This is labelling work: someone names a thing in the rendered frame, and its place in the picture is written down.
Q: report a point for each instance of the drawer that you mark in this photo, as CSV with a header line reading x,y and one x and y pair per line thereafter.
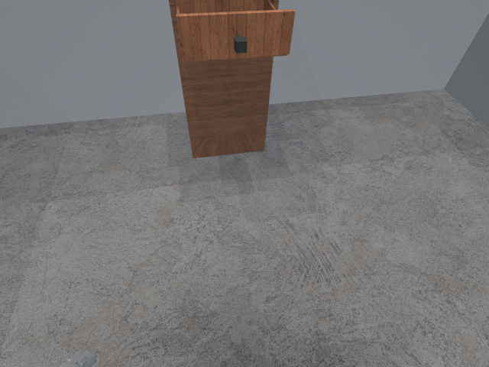
x,y
207,29

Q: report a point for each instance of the cabinet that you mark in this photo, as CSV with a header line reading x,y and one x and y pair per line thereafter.
x,y
226,101

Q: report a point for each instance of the handle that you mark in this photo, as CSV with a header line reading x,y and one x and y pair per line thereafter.
x,y
240,44

